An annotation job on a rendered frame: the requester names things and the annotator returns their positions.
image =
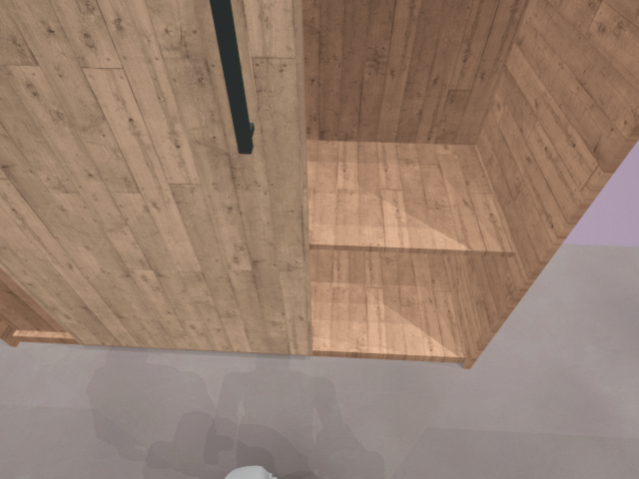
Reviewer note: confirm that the wardrobe door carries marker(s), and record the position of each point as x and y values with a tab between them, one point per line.
20	310
126	210

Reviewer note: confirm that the handle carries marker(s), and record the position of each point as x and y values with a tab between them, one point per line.
229	52

